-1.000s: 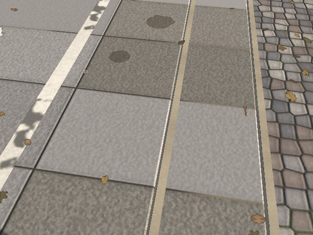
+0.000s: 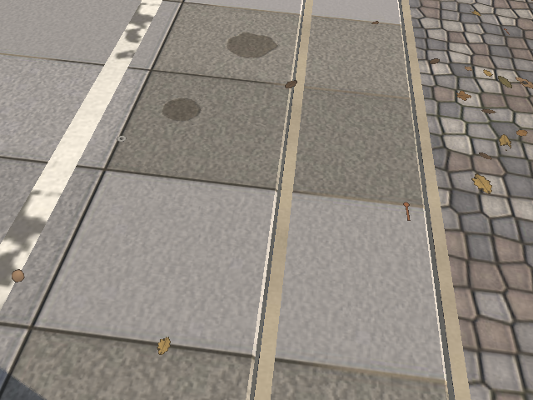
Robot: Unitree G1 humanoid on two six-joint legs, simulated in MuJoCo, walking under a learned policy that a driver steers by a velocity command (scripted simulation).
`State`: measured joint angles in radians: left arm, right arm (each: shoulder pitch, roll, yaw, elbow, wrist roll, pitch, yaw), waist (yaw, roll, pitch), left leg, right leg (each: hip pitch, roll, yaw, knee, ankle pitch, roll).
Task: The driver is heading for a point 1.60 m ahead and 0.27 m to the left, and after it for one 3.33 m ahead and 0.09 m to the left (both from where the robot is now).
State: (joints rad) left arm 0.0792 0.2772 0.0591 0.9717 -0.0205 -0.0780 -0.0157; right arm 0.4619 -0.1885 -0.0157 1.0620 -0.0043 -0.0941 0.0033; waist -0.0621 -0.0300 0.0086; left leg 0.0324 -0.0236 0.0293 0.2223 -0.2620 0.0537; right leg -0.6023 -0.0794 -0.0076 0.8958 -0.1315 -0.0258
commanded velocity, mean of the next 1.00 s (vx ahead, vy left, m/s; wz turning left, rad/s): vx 0.49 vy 0.00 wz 0.16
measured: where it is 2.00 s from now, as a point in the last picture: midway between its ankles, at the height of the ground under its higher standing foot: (188, 212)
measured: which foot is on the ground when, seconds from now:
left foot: down 0.00-0.24, up 0.26-0.76, down 0.78-1.00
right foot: up 0.00-0.22, down 0.24-0.80, up 0.82-1.00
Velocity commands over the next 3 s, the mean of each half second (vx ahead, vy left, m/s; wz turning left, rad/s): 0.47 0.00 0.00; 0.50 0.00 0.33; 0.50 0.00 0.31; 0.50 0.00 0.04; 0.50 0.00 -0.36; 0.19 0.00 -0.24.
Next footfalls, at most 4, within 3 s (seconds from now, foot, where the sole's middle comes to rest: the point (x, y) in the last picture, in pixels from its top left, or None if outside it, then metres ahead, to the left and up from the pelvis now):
0.24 right None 0.32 -0.14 -0.78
0.78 left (206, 362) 0.62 0.11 -0.78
1.28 right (252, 260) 0.93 -0.02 -0.78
1.80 left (147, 214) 1.12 0.31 -0.78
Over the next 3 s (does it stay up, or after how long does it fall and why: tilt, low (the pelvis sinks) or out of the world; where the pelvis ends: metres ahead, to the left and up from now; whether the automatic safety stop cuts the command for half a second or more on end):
stays up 1.56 0.28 -0.02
